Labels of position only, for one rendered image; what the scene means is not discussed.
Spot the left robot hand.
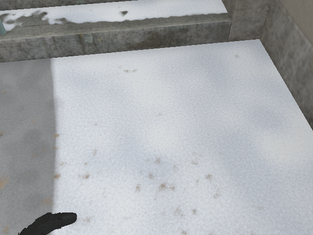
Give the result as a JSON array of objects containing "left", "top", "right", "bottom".
[{"left": 18, "top": 212, "right": 77, "bottom": 235}]

